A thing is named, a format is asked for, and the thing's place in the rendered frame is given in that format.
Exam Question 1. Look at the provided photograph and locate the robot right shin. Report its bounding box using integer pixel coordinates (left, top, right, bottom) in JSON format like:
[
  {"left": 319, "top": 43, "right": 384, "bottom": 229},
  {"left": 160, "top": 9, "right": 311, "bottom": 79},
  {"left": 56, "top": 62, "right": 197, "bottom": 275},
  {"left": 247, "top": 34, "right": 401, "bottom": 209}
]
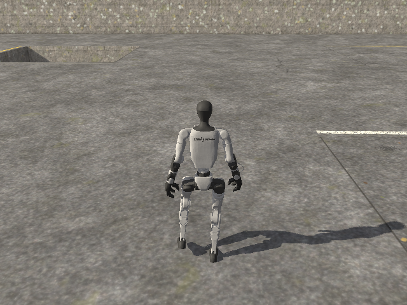
[{"left": 210, "top": 213, "right": 221, "bottom": 254}]

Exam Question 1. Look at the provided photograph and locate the robot right upper arm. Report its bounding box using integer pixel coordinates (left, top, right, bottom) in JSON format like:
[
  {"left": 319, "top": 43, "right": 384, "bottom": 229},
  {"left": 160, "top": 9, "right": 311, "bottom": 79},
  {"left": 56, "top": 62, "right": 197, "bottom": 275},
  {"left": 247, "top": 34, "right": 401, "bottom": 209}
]
[{"left": 217, "top": 128, "right": 235, "bottom": 163}]

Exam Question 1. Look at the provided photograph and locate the robot right hand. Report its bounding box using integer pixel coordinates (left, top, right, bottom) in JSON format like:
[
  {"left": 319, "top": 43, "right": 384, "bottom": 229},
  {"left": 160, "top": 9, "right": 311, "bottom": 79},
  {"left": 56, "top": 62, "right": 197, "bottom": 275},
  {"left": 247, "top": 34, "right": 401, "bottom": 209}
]
[{"left": 228, "top": 177, "right": 242, "bottom": 192}]

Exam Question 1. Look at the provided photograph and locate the robot right forearm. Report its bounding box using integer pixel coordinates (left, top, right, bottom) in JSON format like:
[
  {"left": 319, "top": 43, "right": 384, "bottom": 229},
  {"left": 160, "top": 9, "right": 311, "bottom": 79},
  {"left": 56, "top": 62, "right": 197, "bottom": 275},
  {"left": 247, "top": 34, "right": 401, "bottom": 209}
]
[{"left": 228, "top": 154, "right": 240, "bottom": 180}]

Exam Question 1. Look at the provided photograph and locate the robot left forearm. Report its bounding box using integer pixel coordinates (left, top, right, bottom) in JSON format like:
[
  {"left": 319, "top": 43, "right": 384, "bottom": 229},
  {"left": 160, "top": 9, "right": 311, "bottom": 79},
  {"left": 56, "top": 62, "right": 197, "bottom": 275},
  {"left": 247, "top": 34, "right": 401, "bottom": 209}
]
[{"left": 167, "top": 154, "right": 180, "bottom": 184}]

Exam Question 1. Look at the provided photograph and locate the robot left hand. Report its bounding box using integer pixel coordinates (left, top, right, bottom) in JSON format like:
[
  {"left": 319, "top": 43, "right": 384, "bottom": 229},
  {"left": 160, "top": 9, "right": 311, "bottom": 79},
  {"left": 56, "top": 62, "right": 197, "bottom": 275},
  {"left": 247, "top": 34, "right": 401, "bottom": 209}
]
[{"left": 165, "top": 182, "right": 179, "bottom": 198}]

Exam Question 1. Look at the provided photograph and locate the right robot thigh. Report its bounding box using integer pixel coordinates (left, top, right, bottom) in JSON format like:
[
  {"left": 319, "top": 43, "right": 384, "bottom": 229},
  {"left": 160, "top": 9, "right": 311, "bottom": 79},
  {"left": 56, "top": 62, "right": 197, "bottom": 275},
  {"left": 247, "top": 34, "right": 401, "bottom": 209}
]
[{"left": 210, "top": 178, "right": 225, "bottom": 224}]

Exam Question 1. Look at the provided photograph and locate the robot left upper arm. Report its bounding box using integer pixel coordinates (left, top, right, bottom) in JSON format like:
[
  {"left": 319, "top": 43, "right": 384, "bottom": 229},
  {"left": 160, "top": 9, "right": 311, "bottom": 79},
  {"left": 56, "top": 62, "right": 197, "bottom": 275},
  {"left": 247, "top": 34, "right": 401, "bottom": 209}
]
[{"left": 174, "top": 128, "right": 191, "bottom": 164}]

